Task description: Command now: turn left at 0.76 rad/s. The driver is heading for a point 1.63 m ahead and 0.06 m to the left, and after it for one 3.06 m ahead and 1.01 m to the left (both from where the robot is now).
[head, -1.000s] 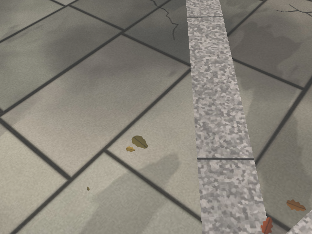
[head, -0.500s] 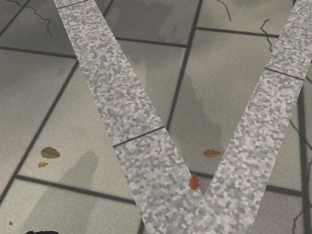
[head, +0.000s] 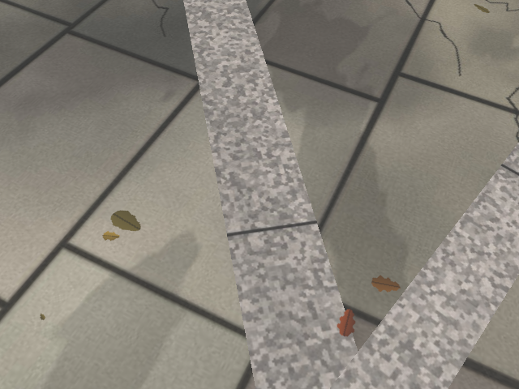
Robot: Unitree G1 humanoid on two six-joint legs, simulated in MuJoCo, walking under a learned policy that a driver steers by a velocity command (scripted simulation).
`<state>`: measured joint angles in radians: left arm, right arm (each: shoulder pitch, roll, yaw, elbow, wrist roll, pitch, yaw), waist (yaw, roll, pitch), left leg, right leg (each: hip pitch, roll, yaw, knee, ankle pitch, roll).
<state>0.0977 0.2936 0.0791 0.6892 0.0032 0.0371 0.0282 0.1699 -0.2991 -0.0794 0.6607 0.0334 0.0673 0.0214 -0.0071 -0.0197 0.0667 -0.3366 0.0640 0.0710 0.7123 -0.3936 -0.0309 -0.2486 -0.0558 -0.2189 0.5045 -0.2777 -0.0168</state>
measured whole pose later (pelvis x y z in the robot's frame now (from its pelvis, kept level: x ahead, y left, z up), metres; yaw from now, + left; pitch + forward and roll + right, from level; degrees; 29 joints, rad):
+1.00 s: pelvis +0.22 +0.09 +0.00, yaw -2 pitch +3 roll +2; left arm 0.40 0.29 0.06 0.69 -0.06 -0.04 0.02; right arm 0.16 -0.27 -0.05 0.62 0.00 -0.13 0.01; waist 0.03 -0.03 -0.02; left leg -0.30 -0.02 -0.01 0.53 -0.31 0.00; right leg -0.39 0.01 0.14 1.13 -0.41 -0.03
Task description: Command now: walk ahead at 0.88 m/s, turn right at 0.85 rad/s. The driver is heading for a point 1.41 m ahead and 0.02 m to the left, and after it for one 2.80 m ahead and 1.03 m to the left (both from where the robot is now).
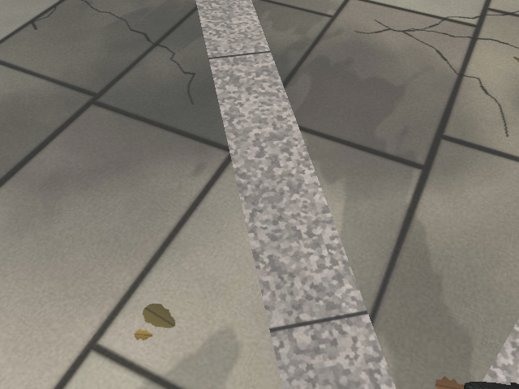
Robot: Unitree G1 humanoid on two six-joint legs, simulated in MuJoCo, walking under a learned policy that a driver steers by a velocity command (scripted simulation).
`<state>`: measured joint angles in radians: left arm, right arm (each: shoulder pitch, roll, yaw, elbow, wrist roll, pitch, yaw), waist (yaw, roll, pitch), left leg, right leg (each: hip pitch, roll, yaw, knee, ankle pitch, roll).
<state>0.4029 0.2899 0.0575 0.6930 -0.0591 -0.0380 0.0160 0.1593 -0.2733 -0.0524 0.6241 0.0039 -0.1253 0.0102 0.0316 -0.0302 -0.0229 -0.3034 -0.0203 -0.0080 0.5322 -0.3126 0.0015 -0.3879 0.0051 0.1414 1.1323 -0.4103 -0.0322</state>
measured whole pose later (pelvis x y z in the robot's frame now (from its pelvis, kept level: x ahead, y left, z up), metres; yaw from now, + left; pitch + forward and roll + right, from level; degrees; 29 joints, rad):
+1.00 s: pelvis +0.84 -0.12 -0.01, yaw +13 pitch -2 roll +0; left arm 0.08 0.23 0.00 0.60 -0.01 -0.15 -0.01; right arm 0.43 -0.28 -0.06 0.76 0.01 -0.06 0.04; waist -0.06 0.01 0.08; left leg -0.31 -0.21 -0.01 0.58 -0.22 0.17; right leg -0.45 0.00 0.18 1.37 -0.34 -0.03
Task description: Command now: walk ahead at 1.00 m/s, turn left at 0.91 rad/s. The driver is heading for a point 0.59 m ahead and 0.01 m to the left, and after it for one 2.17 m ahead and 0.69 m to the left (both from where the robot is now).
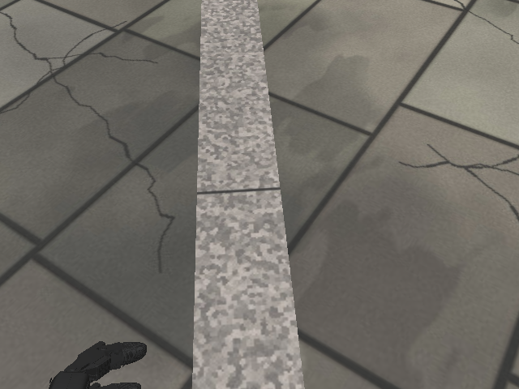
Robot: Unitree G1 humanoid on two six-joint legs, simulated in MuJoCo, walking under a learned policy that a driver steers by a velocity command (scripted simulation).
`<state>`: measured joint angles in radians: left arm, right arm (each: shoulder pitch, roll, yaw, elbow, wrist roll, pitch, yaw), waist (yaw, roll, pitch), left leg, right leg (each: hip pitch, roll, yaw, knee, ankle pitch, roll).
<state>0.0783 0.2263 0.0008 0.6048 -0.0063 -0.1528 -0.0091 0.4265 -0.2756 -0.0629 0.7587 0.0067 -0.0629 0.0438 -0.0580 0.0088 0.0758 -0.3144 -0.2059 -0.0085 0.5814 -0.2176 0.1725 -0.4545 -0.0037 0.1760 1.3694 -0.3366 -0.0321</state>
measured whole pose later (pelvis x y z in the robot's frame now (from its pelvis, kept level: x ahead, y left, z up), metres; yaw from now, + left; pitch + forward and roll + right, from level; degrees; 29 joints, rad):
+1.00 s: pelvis +0.86 +0.12 +0.02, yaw +18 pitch +0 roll +3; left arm 0.15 0.30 0.02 0.74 -0.02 -0.09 -0.01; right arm 0.45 -0.28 -0.06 0.84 0.00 -0.10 0.03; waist -0.05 -0.04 0.01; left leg -0.11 -0.10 0.05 0.35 -0.23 0.07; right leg -0.69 -0.13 0.06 1.14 -0.23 -0.03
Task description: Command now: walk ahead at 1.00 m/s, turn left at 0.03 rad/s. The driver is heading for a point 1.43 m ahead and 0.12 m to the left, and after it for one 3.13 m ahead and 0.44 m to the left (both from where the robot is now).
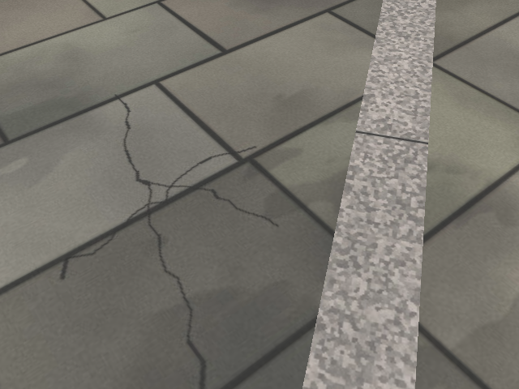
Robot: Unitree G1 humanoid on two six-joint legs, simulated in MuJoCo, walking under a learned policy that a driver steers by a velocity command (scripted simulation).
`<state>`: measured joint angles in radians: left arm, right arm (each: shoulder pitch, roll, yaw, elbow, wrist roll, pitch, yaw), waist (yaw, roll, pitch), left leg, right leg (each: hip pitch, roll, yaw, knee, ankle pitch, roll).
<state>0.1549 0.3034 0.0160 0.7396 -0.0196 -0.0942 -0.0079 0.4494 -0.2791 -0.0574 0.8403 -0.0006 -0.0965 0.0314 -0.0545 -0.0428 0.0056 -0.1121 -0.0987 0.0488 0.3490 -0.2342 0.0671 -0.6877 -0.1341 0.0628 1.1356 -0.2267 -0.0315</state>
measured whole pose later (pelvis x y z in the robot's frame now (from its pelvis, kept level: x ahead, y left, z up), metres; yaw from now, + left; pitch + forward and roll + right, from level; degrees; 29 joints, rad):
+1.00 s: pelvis +0.95 +0.01 +0.00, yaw +0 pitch -1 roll +2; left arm 0.13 0.29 0.02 0.75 -0.01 -0.09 -0.01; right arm 0.48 -0.26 -0.04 0.91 0.00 -0.10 0.04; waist -0.07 -0.05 0.01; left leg -0.10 -0.10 0.04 0.34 -0.23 0.08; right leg -0.70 -0.14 0.06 1.07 -0.17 -0.05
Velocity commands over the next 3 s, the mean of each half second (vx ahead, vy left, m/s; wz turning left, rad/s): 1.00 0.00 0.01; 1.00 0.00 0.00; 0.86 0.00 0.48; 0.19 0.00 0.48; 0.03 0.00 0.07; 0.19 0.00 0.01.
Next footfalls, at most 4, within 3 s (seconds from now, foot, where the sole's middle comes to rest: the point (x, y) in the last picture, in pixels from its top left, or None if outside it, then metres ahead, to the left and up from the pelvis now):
0.24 right None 0.49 -0.15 -0.78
0.74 left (226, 251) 0.96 0.09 -0.78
1.24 right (288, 146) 1.43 -0.15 -0.78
1.66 left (211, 113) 1.65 0.14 -0.78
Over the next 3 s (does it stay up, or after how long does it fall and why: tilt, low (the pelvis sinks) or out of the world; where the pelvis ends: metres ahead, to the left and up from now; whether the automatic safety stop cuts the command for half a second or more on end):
stays up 1.69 0.05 0.00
